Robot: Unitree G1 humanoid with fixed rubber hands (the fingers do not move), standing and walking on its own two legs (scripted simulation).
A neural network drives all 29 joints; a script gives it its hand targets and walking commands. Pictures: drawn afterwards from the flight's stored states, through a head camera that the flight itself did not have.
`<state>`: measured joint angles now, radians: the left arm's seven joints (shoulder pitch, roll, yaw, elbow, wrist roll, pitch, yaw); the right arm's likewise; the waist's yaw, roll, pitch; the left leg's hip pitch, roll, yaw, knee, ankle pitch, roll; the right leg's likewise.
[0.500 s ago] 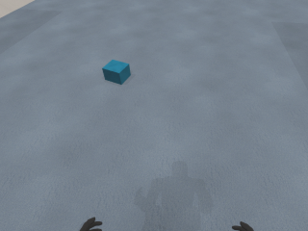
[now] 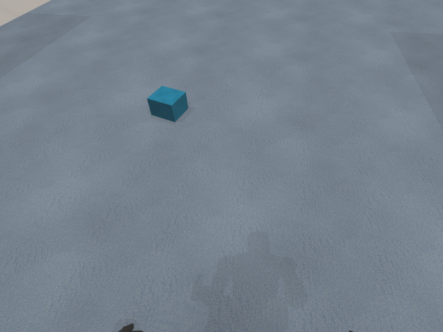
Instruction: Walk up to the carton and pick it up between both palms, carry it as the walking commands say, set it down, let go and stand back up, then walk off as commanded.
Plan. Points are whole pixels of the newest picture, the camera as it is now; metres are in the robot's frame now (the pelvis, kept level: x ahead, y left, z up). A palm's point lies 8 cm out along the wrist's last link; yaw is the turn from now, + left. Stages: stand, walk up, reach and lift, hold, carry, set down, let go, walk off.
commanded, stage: stand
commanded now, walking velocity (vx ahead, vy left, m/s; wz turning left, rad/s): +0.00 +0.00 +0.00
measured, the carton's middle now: (168, 103) +1.77 +0.50 -0.69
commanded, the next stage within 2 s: walk up in 0.74 s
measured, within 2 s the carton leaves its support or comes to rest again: neither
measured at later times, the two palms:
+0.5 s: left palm out of the picture +0.06 +0.23 -0.12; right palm out of the picture +0.06 -0.23 -0.12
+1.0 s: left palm out of the picture +0.00 +0.24 -0.13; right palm out of the picture +0.01 -0.23 -0.13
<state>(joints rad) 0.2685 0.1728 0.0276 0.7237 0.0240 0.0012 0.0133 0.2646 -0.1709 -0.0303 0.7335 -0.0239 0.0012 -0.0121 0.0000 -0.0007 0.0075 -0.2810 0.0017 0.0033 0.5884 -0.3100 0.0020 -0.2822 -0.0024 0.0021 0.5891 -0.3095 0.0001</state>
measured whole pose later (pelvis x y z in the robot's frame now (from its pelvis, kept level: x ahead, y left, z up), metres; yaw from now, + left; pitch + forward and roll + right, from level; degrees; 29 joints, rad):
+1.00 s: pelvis +0.00 +0.00 +0.01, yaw +2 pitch +0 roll +0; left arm 0.30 0.16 0.06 1.00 0.01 -0.01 0.04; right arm 0.32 -0.17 -0.06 0.99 -0.02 0.02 0.00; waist 0.01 0.01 0.02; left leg -0.32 -0.01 -0.02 0.66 -0.42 0.00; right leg -0.23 -0.04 -0.06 0.52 -0.34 0.00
